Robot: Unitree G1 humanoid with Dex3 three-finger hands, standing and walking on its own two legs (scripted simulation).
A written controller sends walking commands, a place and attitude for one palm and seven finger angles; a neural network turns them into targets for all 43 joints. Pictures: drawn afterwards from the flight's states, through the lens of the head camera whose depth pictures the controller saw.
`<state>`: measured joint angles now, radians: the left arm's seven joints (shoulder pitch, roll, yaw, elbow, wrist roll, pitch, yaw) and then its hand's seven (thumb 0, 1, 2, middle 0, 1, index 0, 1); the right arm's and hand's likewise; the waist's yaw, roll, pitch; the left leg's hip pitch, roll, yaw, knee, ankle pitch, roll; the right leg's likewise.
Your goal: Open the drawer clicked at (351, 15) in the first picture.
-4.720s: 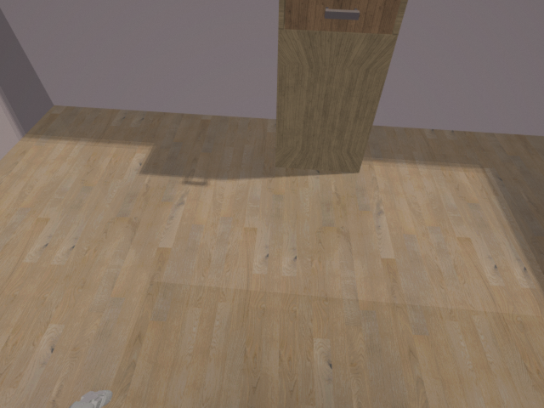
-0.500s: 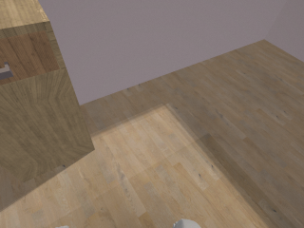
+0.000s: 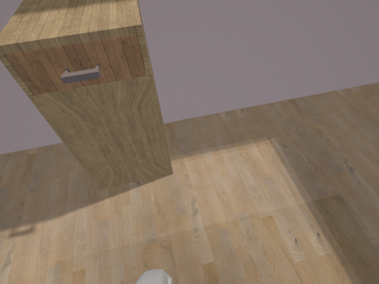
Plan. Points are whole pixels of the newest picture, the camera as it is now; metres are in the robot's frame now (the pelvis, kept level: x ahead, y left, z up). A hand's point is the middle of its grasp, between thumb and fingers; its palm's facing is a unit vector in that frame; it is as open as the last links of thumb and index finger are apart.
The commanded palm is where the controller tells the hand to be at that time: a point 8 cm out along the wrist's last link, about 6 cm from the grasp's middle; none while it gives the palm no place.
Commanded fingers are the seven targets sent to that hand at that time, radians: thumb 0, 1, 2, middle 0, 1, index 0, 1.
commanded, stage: turn to face it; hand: left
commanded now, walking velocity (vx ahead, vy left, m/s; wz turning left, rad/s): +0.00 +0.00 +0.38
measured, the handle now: (82, 72) +0.74 +0.41 +0.04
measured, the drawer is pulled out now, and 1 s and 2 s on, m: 0.00 0.00 0.00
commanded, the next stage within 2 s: take the last steps up to it in 0.30 s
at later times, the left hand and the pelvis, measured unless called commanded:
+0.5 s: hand out of the picture -0.01 +0.25 -0.17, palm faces +0.21 -0.94 -0.27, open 7.4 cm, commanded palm none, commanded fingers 0.00 0.90 0.90 -0.20 -0.30 -0.20 -0.30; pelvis -0.02 +0.03 +0.00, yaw +10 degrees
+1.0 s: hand out of the picture -0.08 +0.16 -0.17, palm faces +0.36 -0.92 -0.13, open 7.4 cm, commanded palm none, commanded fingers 0.00 0.90 0.90 -0.20 -0.30 -0.20 -0.30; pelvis +0.06 +0.06 +0.00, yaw +15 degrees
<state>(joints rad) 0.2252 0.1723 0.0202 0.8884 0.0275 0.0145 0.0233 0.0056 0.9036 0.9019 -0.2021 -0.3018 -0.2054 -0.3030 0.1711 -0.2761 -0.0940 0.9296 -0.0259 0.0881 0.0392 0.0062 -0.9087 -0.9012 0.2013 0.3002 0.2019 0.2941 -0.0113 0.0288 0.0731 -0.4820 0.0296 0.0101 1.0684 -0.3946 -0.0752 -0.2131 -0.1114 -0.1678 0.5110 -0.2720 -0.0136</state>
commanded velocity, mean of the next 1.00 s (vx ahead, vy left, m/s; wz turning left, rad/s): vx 0.19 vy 0.00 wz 0.14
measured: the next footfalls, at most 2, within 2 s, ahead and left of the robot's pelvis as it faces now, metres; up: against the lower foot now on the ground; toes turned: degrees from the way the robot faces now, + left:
left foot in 0.20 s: -0.01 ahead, +0.15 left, +0.00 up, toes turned +11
right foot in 0.58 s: +0.04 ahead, -0.08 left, +0.00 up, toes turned +5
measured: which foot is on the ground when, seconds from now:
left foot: up 0.00-0.18, down 0.20-0.58, up 0.60-1.00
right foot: down 0.00-0.20, up 0.22-0.56, down 0.58-1.00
